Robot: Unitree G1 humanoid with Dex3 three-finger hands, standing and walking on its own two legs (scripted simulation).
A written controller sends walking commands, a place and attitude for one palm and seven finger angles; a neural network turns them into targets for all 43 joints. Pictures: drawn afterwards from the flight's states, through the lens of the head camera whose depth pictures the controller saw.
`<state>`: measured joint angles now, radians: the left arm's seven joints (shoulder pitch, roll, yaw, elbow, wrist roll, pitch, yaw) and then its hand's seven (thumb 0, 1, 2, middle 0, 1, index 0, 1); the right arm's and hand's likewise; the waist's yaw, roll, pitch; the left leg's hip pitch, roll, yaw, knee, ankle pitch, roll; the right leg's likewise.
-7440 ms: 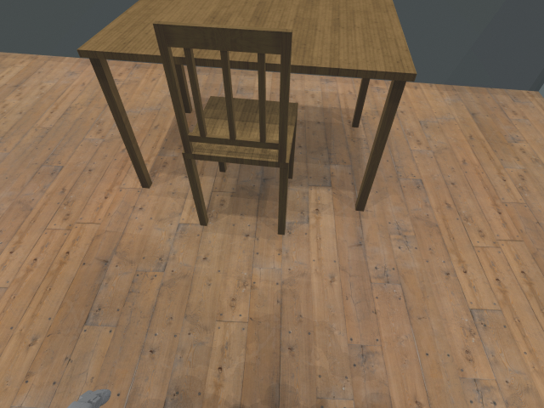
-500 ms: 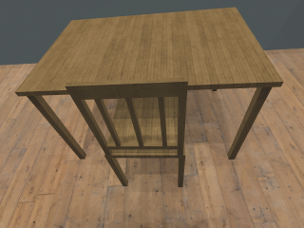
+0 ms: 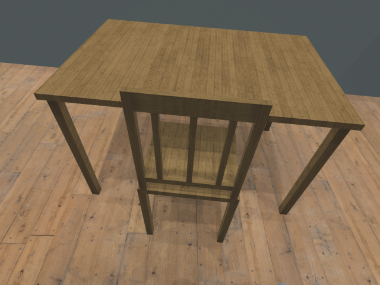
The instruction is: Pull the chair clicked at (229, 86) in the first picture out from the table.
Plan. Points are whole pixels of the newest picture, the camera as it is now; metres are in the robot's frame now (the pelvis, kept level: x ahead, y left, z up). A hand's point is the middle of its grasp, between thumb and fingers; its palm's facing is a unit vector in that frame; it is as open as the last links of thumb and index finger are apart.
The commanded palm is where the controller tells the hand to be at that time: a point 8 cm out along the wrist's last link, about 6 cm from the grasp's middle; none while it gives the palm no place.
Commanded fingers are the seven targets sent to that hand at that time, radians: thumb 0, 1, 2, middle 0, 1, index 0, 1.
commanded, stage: look again from close up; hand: left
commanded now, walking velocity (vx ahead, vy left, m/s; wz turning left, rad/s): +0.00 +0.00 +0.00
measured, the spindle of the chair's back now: (191, 152) +0.52 +0.05 -0.08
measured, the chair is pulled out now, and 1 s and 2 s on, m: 0.00 0.00 0.00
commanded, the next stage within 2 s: none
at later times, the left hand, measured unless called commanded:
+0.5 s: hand out of the picture -0.03 +0.22 -0.17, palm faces +0.01 -0.98 -0.17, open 7.4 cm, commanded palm none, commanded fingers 0.00 0.90 0.90 -0.20 -0.30 -0.20 -0.30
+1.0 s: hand out of the picture -0.02 +0.21 -0.17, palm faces +0.02 -0.99 -0.16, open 7.4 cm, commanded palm none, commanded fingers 0.00 0.90 0.90 -0.20 -0.30 -0.20 -0.30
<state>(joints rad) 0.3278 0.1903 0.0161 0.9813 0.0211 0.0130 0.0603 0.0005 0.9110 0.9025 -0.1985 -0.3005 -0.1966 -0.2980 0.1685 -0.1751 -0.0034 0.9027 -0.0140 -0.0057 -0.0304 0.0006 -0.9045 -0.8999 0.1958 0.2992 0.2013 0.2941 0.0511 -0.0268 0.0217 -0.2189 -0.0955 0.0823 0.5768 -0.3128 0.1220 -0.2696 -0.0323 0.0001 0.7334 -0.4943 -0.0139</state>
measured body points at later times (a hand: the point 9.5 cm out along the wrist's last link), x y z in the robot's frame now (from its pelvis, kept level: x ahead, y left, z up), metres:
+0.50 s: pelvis -0.01 +0.05 +0.01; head +0.00 +0.07 +0.46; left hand -0.03 +0.27 -0.16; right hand -0.04 -0.18 -0.14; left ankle +0.00 +0.05 -0.73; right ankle -0.02 -0.11 -0.72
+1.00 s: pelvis +0.00 +0.05 +0.01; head +0.01 +0.07 +0.46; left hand -0.02 +0.26 -0.16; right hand -0.01 -0.17 -0.14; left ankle +0.00 +0.05 -0.73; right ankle -0.02 -0.11 -0.72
